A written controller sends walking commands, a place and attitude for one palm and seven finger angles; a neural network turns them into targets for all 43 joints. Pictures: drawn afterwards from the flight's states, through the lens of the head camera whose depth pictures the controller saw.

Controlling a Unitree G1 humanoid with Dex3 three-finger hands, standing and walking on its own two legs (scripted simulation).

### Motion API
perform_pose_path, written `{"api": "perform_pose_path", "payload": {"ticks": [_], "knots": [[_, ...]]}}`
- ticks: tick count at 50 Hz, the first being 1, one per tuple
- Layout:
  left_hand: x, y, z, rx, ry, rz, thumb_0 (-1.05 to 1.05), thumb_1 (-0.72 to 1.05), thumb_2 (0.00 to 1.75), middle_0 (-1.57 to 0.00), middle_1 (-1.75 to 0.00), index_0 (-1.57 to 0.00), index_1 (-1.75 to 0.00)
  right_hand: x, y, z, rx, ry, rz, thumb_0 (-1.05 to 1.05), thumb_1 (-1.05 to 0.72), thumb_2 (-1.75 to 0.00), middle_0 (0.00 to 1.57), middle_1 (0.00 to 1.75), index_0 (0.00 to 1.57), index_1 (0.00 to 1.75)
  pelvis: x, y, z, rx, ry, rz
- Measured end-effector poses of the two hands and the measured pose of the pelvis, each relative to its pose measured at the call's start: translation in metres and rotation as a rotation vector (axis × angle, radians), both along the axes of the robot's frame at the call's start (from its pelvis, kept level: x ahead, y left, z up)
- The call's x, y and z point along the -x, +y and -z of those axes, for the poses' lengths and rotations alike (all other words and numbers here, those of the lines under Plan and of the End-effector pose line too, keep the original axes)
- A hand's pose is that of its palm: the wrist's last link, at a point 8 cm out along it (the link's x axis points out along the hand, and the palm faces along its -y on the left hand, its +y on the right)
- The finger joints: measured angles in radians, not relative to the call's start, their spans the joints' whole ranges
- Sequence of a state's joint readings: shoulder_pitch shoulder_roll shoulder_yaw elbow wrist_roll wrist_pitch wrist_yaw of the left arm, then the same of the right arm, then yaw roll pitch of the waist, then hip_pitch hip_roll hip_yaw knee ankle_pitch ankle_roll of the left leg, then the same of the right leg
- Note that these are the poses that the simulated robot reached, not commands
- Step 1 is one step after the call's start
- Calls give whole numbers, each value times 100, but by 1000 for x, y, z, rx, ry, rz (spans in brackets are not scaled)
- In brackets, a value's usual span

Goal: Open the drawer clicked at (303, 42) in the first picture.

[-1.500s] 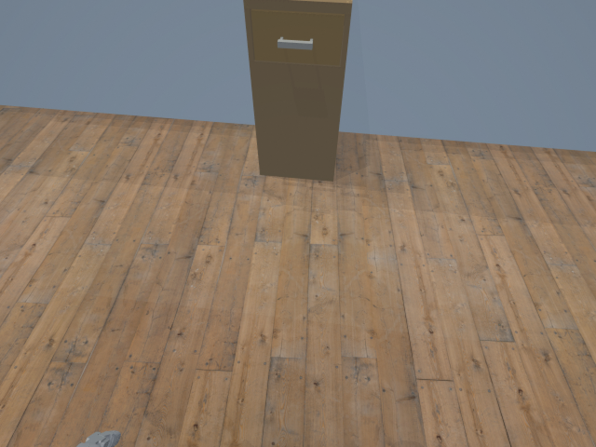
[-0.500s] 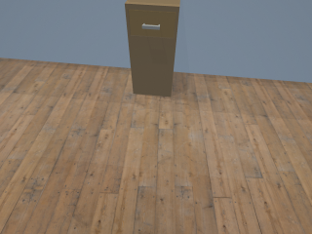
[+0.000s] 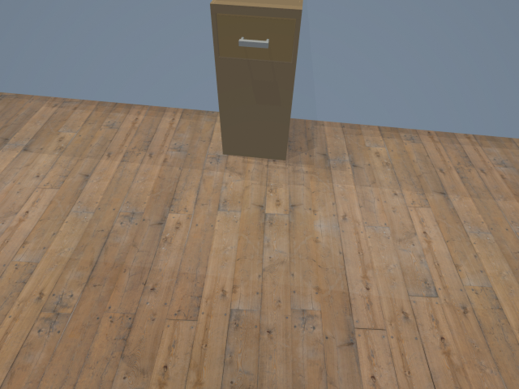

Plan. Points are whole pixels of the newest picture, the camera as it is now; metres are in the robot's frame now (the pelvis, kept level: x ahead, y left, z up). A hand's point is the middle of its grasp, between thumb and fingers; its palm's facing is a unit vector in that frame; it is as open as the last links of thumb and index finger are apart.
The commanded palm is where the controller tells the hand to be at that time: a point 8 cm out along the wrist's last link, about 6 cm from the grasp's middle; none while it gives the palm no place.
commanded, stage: walk to a spot facing it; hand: left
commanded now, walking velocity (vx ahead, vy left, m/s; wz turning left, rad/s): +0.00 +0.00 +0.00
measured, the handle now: (254, 41) +1.46 +0.11 -0.09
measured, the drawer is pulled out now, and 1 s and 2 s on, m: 0.00 0.00 0.00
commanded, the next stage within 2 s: take the last steps up to it in 1.44 s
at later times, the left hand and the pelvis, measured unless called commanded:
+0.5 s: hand out of the picture +0.06 +0.20 -0.19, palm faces -0.05 -0.99 -0.13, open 7.4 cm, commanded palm none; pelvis +0.09 +0.03 -0.01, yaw -3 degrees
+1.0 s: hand (195, 293) +0.35 +0.16 -0.19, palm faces -0.03 -0.98 -0.18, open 7.2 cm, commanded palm none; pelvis +0.29 -0.02 -0.01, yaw -3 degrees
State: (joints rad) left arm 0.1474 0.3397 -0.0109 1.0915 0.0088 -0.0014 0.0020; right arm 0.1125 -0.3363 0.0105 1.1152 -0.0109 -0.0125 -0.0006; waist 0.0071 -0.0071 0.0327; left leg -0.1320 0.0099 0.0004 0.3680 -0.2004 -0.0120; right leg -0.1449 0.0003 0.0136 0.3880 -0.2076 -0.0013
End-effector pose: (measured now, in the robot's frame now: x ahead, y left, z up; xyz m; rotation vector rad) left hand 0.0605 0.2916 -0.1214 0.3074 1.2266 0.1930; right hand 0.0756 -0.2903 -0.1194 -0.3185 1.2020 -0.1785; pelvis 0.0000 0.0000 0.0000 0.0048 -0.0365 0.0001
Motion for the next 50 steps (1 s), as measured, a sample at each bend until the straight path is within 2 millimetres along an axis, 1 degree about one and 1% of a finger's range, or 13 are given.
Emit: {"api": "perform_pose_path", "payload": {"ticks": [5, 9, 18, 21, 23, 26, 31, 35, 38, 40, 42, 45, 50], "knots": [[0, -1, 0, -1, -2, -5, 1, 90, 89, -21, -30, -20, -30, -1, 2, 0, -1, -1, -2, 1, -91, -89, 20, 30, 20, 30, -1, 0, 0, 1, 1, 0], [7, -10, 9, 29, 24, -16, 1, 90, 89, -20, -30, -20, -30, 5, 13, 8, -27, 23, 7, 1, -91, -90, 20, 30, 20, 30, -10, 1, 3, 3, 6, 8], [43, -35, 45, 165, 183, -95, 1, 90, 89, -20, -30, -20, -30, 32, 62, 29, -85, 145, 83, 1, -91, -90, 20, 30, 20, 30, -52, 20, 17, 22, 20, 19], [41, -38, 49, 189, 269, -75, 1, 90, 89, -20, -30, -20, -30, 42, 81, 29, -100, 148, 146, 1, -91, -90, 20, 30, 20, 30, -69, 27, 18, 14, 17, 54], [24, -39, 47, 195, 284, -53, 1, 90, 89, -20, -30, -20, -30, 56, 94, 26, -112, 182, 190, 1, -91, -90, 20, 30, 20, 30, -80, 27, 15, 18, 12, 59], [-22, -42, 44, 204, 238, -27, 1, 90, 89, -20, -30, -20, -30, 81, 112, 19, -139, 287, 246, 1, -91, -90, 20, 30, 20, 30, -97, 26, 10, 23, 14, 62], [-126, -47, 37, 179, 100, 37, 2, 93, 89, -20, -30, -20, -30, 106, 131, 8, -190, 471, 323, 1, -91, -89, 20, 30, 20, 30, -132, 16, 10, 24, 22, 76], [-216, -61, 36, 150, -16, 105, 2, 93, 89, -20, -30, -19, -30, 99, 128, 11, -218, 562, 377, 1, -91, -89, 20, 30, 20, 30, -168, 1, 20, 25, 19, 90], [-266, -73, 41, 127, -121, 119, 1, 92, 89, -20, -30, -19, -30, 74, 111, 25, -227, 584, 386, 1, -91, -89, 21, 30, 20, 30, -198, -16, 35, 9, 10, 81], [-281, -79, 41, 129, -146, 103, 1, 92, 89, -20, -30, -19, -30, 39, 94, 35, -215, 538, 370, 1, -91, -89, 21, 30, 20, 30, -212, -20, 35, 19, 1, 72], [-286, -84, 39, 135, -130, 88, 1, 92, 89, -20, -29, -19, -30, -10, 75, 41, -193, 443, 336, 1, -91, -89, 20, 30, 20, 30, -225, -23, 31, 27, -2, 67], [-283, -91, 38, 151, -70, 72, 1, 91, 89, -20, -29, -19, -30, -96, 52, 41, -156, 258, 278, 1, -91, -90, 20, 30, 20, 30, -247, -23, 22, 33, 5, 62], [-280, -77, 39, 155, 8, 13, 0, 94, 89, -20, -30, -20, -30, -229, 38, 24, -126, -1, 181, 1, -92, -90, 20, 30, 19, 30, -287, -17, 14, 41, 16, 58]]}}
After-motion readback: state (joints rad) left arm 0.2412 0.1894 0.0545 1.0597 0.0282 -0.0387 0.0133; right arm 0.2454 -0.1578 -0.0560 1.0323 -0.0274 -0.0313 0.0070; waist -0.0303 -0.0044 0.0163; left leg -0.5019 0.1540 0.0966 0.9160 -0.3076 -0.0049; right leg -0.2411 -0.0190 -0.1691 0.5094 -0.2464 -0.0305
